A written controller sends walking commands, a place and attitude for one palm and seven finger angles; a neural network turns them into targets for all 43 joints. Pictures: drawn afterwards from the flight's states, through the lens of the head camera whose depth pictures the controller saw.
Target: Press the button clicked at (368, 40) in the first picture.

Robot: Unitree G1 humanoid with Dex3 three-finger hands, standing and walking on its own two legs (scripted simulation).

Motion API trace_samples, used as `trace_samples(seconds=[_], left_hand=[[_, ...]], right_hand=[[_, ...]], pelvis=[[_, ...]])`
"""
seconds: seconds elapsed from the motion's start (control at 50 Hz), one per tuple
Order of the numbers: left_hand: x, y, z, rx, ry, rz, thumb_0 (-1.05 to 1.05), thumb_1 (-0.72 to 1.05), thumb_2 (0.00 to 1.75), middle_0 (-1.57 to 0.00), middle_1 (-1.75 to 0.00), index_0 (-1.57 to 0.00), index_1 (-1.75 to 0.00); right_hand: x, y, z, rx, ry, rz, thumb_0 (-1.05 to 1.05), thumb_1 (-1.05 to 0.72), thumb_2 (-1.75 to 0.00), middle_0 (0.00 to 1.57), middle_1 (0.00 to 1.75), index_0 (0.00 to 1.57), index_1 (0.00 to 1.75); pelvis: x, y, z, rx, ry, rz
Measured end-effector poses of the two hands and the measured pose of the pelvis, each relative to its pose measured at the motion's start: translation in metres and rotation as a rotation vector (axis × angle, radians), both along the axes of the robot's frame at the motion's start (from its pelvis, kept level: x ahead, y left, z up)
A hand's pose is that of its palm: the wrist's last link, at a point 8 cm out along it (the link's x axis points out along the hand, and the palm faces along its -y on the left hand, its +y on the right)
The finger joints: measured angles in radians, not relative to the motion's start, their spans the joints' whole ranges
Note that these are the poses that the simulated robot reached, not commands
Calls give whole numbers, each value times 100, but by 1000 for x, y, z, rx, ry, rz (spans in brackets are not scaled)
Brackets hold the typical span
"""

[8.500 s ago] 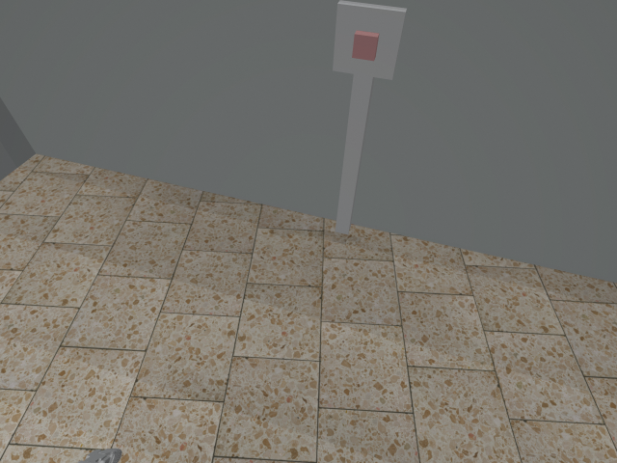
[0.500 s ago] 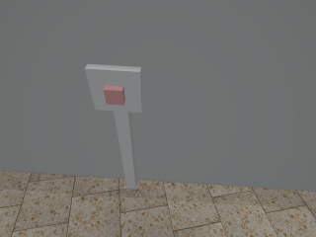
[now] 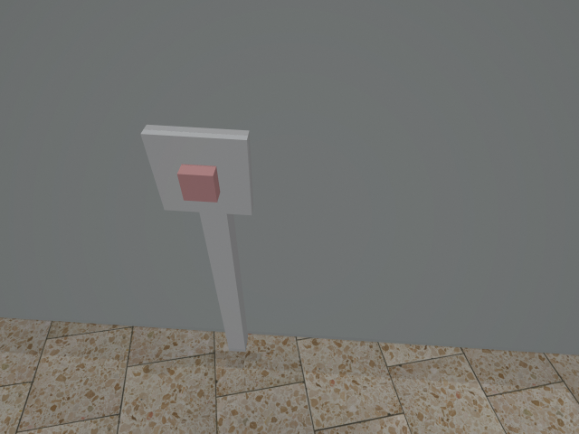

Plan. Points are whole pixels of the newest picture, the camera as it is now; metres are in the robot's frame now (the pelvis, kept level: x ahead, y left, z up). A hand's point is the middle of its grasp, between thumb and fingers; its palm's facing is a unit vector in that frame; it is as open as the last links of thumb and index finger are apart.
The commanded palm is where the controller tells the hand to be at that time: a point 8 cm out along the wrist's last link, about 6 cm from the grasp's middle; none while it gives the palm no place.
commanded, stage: come to a stop and stand still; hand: left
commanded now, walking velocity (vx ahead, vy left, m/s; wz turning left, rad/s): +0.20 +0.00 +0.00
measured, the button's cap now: (200, 182) +0.52 +0.20 +0.06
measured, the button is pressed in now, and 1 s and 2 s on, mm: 0 0 0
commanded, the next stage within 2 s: look again from close up in 1.02 s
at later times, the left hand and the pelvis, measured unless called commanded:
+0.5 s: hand out of the picture +0.04 +0.20 -0.18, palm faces +0.00 -0.97 -0.23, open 7.4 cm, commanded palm none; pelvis -0.01 +0.01 -0.01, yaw -1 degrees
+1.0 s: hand out of the picture -0.01 +0.25 -0.16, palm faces +0.02 -0.95 -0.32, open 7.4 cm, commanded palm none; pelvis -0.06 +0.01 +0.00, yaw +1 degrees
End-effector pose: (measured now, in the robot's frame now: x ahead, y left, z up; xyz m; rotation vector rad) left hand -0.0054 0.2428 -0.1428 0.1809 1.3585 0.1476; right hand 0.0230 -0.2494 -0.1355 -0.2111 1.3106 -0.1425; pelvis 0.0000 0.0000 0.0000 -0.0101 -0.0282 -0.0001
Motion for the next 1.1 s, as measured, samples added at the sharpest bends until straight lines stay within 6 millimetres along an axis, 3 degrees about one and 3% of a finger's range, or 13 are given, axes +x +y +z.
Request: trace_samples(seconds=[0.14,0.26,0.42,0.56,0.68,0.8,0.96,1.1], left_hand=[[-22,-29,-14,-81,132,48,0,91,90,-20,-30,-20,-30],[-12,-34,-10,-81,138,61,0,91,89,-21,-30,-20,-30],[19,-13,-6,-26,13,15,0,91,90,-20,-30,-20,-30],[48,12,-1,29,-169,-33,0,91,90,-20,-30,-20,-30],[55,23,11,46,-279,-51,0,91,90,-20,-30,-20,-30],[40,36,20,71,-285,-56,0,91,90,-20,-30,-20,-30],[-3,54,21,107,-183,-32,0,91,90,-20,-30,-20,-30],[-35,55,15,103,-76,-10,0,91,90,-20,-30,-20,-30]], right_hand=[[-17,36,-10,50,106,-59,1,-91,-90,20,30,20,30],[-15,54,-9,58,123,-103,1,-91,-90,20,30,20,30],[-17,40,-9,30,68,-117,2,-92,-90,20,30,20,30],[-4,9,4,-40,-105,-72,1,-91,-90,20,30,20,30],[5,-7,15,-69,-198,-18,1,-91,-90,20,30,20,30],[3,-18,23,-86,-219,26,1,-91,-90,20,30,20,30],[-14,-31,24,-105,-157,45,1,-91,-90,20,30,20,30],[-27,-31,20,-100,-85,38,1,-91,-90,20,30,20,30]], pelvis=[[26,6,-4,-1,-1,-5],[30,12,-1,1,3,-8],[9,13,-2,11,7,-20],[-18,7,-9,-7,3,-4],[-38,7,-9,-13,-12,6],[-52,7,-6,-10,-13,16],[-60,7,-2,-9,-10,23],[-59,8,0,-8,-9,25]])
